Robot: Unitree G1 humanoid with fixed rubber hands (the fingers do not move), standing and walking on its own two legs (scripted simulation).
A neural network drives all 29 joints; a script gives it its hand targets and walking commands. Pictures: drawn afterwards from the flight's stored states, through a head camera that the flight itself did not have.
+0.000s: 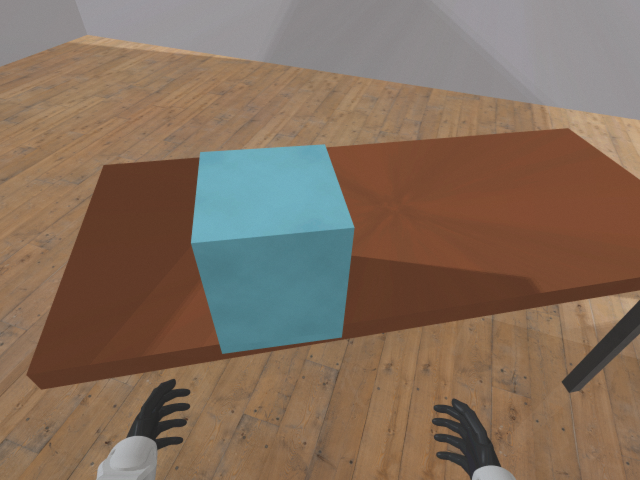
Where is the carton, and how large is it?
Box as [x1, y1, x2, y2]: [191, 144, 354, 353]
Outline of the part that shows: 324,144 200,152 191,244 222,353 341,337 354,227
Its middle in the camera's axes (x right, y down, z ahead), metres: -0.08 +0.01 +0.63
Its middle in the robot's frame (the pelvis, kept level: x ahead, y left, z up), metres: +0.48 +0.08 +0.03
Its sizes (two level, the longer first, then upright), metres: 0.210 0.200 0.250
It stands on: a table, 0.66 m high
